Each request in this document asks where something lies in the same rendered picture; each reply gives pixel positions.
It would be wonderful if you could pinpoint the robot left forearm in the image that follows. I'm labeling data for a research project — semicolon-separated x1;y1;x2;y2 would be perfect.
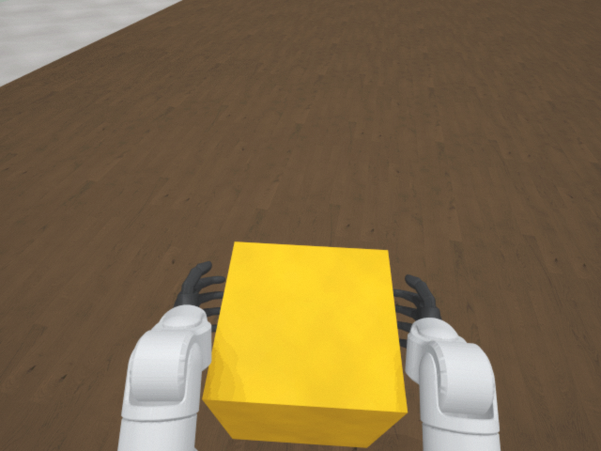
117;304;211;451

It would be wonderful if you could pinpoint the robot right hand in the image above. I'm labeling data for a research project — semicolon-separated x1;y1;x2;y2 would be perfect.
393;274;442;348

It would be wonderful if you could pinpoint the carton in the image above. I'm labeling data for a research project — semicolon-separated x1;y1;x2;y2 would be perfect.
202;241;408;448

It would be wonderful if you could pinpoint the robot left hand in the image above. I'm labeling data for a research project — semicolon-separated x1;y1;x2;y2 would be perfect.
173;261;225;332

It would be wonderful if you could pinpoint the robot right forearm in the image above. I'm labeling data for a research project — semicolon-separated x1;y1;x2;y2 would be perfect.
405;318;501;451

